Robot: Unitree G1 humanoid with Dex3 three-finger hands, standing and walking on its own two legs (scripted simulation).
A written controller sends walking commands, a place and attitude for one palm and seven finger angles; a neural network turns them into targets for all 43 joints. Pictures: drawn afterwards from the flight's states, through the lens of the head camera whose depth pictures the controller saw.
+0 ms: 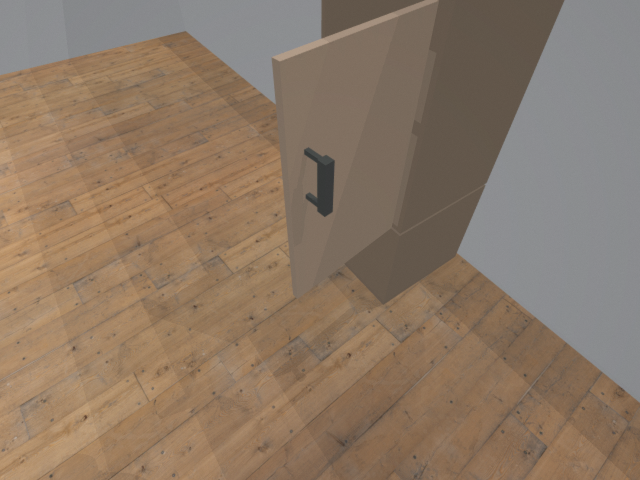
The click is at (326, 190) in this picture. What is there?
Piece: cupboard door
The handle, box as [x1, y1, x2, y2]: [304, 147, 334, 216]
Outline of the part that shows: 308,147 304,149 304,153 317,163 317,196 315,197 309,192 306,194 306,198 317,207 317,210 321,214 325,216 332,211 334,160 326,155 322,157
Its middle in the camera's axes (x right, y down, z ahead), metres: -0.01 -0.10 +0.69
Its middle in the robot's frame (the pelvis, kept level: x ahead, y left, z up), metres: +0.59 +0.04 +0.02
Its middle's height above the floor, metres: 0.80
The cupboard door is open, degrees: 97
